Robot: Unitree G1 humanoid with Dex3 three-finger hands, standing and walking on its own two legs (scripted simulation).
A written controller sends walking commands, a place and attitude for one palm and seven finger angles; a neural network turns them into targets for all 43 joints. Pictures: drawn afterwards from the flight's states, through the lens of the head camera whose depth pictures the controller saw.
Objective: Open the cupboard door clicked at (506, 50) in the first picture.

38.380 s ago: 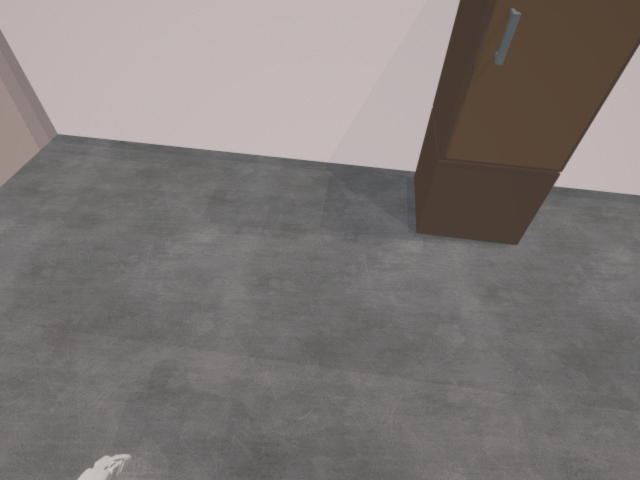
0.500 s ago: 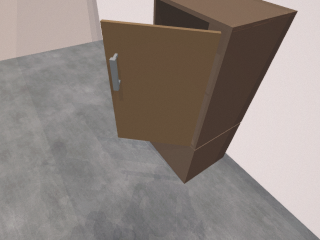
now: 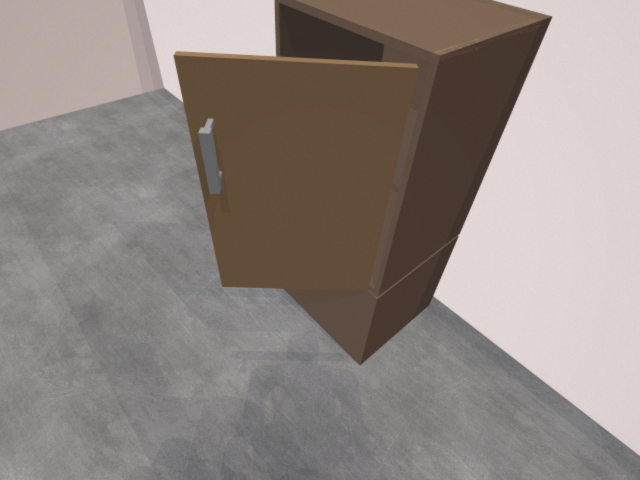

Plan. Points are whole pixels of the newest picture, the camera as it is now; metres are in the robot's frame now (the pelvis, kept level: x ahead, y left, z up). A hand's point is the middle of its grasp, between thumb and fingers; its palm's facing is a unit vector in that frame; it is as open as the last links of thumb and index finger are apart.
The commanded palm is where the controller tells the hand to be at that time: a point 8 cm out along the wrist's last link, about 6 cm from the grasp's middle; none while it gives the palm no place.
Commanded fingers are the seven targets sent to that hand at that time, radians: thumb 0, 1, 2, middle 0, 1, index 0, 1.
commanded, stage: shuffle to correct the standing spot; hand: left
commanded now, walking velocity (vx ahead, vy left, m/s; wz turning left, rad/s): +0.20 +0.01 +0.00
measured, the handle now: (212, 156) +0.64 +0.23 +0.07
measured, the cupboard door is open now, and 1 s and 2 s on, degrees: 49 49 49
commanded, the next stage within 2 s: come to a stop and stand still in 0.42 s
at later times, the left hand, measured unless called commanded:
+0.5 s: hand out of the picture +0.16 +0.17 -0.18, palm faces +0.12 -0.98 -0.16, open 7.0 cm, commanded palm none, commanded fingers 0.00 0.90 0.90 -0.20 -0.30 -0.20 -0.30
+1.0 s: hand out of the picture +0.16 +0.20 -0.18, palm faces +0.03 -0.98 -0.19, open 7.4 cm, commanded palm none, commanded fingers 0.00 0.90 0.90 -0.20 -0.30 -0.20 -0.30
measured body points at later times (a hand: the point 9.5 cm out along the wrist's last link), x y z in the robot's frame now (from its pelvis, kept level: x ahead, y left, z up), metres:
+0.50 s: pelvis +0.08 -0.01 -0.01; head +0.08 +0.01 +0.44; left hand +0.16 +0.22 -0.16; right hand +0.05 -0.23 -0.16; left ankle +0.09 +0.08 -0.71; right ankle +0.08 -0.15 -0.74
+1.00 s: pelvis +0.11 +0.02 -0.01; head +0.15 +0.03 +0.44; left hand +0.16 +0.25 -0.16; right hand +0.16 -0.22 -0.16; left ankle +0.16 +0.12 -0.74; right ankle +0.10 -0.11 -0.70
